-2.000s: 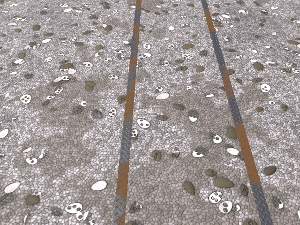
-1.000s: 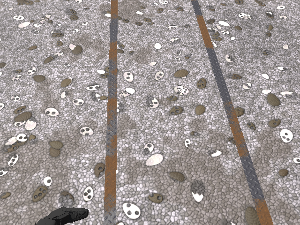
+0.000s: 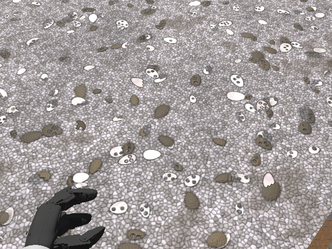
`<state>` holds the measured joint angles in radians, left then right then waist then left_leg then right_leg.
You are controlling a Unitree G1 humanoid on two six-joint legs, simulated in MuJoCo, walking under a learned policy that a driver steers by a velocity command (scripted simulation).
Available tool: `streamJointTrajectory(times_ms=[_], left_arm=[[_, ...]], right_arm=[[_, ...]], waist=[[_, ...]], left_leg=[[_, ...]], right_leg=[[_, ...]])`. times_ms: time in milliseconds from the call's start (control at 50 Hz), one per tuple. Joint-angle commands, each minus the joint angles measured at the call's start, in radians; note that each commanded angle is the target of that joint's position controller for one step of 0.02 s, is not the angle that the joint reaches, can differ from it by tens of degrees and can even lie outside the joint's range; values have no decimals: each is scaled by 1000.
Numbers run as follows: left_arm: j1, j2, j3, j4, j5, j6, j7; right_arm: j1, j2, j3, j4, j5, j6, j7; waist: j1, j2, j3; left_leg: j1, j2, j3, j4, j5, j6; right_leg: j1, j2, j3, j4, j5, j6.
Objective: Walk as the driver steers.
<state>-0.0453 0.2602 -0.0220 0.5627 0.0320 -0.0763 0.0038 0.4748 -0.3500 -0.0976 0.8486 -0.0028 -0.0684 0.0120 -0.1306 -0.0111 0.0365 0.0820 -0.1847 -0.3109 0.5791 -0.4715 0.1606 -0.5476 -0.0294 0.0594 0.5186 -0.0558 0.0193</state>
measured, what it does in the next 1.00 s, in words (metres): walks ahead: left foot, then right foot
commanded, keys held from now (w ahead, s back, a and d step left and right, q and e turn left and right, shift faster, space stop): w+q+shift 0.28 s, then w+shift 0.28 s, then w+e+shift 0.20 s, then e+shift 0.22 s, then shift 0.02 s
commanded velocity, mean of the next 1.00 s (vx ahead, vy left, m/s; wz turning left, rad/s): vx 0.91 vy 0.00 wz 0.26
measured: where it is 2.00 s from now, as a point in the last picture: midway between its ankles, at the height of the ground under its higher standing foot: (81, 128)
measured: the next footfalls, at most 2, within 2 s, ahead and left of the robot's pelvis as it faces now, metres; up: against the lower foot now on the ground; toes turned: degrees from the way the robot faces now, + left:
left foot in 0.46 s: +0.54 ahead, +0.15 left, +0.00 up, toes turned +26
right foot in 0.88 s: +1.03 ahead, +0.21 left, +0.00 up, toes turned +14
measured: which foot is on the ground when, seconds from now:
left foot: down 0.00-0.00, up 0.02-0.44, down 0.46-0.86, up 0.88-1.00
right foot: down 0.00-0.46, up 0.48-0.86, down 0.88-1.00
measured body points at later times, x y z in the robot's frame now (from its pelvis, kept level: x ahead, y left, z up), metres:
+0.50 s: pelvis +0.44 +0.06 -0.01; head +0.47 +0.08 +0.44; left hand +0.29 +0.28 -0.14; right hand +0.73 -0.06 -0.09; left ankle +0.51 +0.13 -0.71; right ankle +0.23 -0.16 -0.60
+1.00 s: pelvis +0.87 +0.20 +0.00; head +0.91 +0.23 +0.45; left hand +0.90 +0.50 -0.13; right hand +1.05 -0.02 -0.10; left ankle +0.68 +0.27 -0.55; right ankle +0.99 +0.20 -0.71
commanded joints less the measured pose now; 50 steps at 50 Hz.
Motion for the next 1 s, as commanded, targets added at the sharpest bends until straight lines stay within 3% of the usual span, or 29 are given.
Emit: streamJointTrajectory(times_ms=[20,40,60,80,160,240,300,340,380,420,440,460,480,500,520,540,600,680,760,800,840,860,880,900,920,940,960,980,1000], left_arm=[[513,345,127,60,46,-6,34],[376,285,134,41,37,3,20],[306,173,109,31,28,9,17],[305,127,98,58,27,11,14],[400,95,85,180,-1,-24,-5],[363,118,86,202,-3,-53,-16],[416,136,89,234,-2,-56,-12],[483,172,92,258,-1,-52,-6],[517,236,101,265,-3,-35,5],[476,296,110,253,2,-4,16],[432,292,108,236,-3,8,17],[477,186,91,217,13,9,4],[555,120,70,130,-28,1,-10],[363,188,78,93,-23,-17,-6],[335,158,69,88,-36,-25,-7],[345,142,61,110,-26,-23,-7],[430,93,51,161,1,33,-31],[217,70,44,101,-19,42,-49],[115,50,33,81,-31,23,-75],[136,60,34,102,-14,14,-77],[285,112,51,151,9,12,-76],[472,152,70,208,14,14,-70],[656,190,91,255,20,15,-56],[668,255,112,276,7,19,-35],[616,360,145,242,13,23,-40],[538,341,160,169,-21,37,-26],[440,284,147,150,-37,52,-8],[409,210,125,160,-42,61,-4],[403,174,112,161,-43,58,1]], right_arm=[[-92,34,27,-192,41,-29,0],[-78,-38,34,-172,19,-11,-13],[-157,-77,27,-155,-7,4,-7],[-200,-77,25,-157,-19,14,7],[-317,10,53,-241,-35,60,56],[-422,10,68,-318,-27,71,71],[-544,0,76,-340,-32,68,89],[-580,22,87,-339,-35,56,97],[-516,-1,79,-304,-38,47,80],[-235,-66,46,-213,-40,38,54],[-38,-107,20,-146,-44,36,37],[-43,-185,-8,-122,-49,42,15],[-100,-270,-25,-170,-47,49,9],[-50,-229,-27,-167,-37,54,-3],[-87,-202,-22,-133,-31,42,-13],[-115,-147,-9,-114,-31,26,-15],[-166,-41,31,-97,-22,-16,-21],[-125,-43,31,-63,-17,-55,5],[-92,-54,41,-46,-1,-90,3],[-70,-75,42,-31,-5,-89,-16],[-91,-120,31,-43,-16,-70,-50],[-127,-135,27,-57,-23,-54,-61],[-201,-153,20,-77,-14,-45,-64],[-185,-42,41,-94,-22,-48,-46],[-33,18,62,-146,29,-43,-54],[-86,-49,74,-174,0,-48,-55],[-151,-56,80,-188,-16,-47,-44],[-198,-49,81,-198,-36,-43,-39],[-214,-41,82,-205,-48,-20,-37]], waist=[[229,-384,-479],[188,-309,-389],[194,-148,-245],[188,-38,-140],[144,-63,-10],[97,-75,46],[129,-15,117],[143,-18,123],[98,-79,54],[-50,-134,-104],[-148,-115,-180],[-53,49,-221],[56,247,-411],[-23,43,-371],[23,22,-194],[76,-51,-91],[178,-41,-24],[132,24,111],[109,21,94],[116,22,65],[187,82,-52],[270,98,-141],[378,97,-188],[319,-136,-193],[213,-284,-439],[253,-36,-559],[203,53,-400],[161,126,-201],[139,152,-123]], left_leg=[[-703,-6,102,806,-23,-49],[-825,99,149,879,67,-37],[-838,158,182,845,152,-45],[-824,191,204,801,184,-52],[-866,286,219,752,200,-63],[-873,302,258,618,394,-69],[-796,258,381,357,489,-39],[-681,197,452,216,486,3],[-569,109,488,170,395,35],[-274,54,443,128,260,76],[-22,64,392,2,285,99],[198,237,167,43,162,97],[453,514,-416,-107,119,253],[382,469,-422,-242,119,213],[223,460,-295,-279,194,194],[46,421,-198,-303,259,158],[-241,346,11,-396,294,113],[-308,273,252,-506,500,41],[-250,284,407,-581,811,-52],[-91,287,459,-461,1228,-97],[-5,299,482,-160,1542,-151],[-55,308,475,97,1571,-172],[-180,288,475,437,1397,-189],[-457,107,472,872,192,-205],[-829,37,293,1284,-159,-254],[-855,94,202,1248,9,-225],[-832,151,179,1123,65,-198],[-803,179,216,994,79,-192],[-763,207,217,913,76,-199]], right_leg=[[1022,-448,727,-193,-611,-128],[906,-437,841,-257,-798,-168],[763,-377,652,-251,-774,-162],[631,-338,491,-255,-590,-152],[464,-283,149,-323,-240,-107],[387,-243,-132,-384,36,-73],[399,-175,-286,-441,185,-50],[453,-184,-329,-432,510,-47],[578,-215,-332,-304,984,-56],[588,-258,-315,64,1168,-85],[467,-231,-325,358,1029,-91],[194,-125,-291,730,37,-79],[-160,9,-159,1083,-467,-37],[-257,-16,-30,1083,-331,-51],[-288,-55,-33,1006,-274,-52],[-231,-94,-31,904,-259,-51],[-60,-141,-3,741,-265,-30],[-148,-113,-30,473,-43,-44],[12,-49,-141,193,291,-110],[40,35,-217,109,312,-135],[190,140,-265,78,216,-144],[379,177,-244,86,178,-157],[559,125,-152,20,234,-205],[752,-35,-10,84,620,-266],[1134,-312,476,132,1089,-510],[1084,-314,569,-2,863,-519],[878,-260,517,-86,551,-475],[624,-209,448,-147,520,-418],[490,-182,381,-167,596,-394]])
